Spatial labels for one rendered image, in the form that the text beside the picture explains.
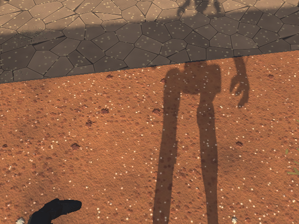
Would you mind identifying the robot left hand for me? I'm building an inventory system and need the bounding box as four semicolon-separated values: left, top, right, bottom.
27;198;82;224

